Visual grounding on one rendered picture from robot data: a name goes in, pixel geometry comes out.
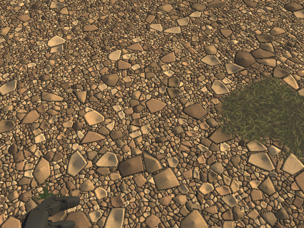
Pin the left robot hand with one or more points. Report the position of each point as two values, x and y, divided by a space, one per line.
38 217

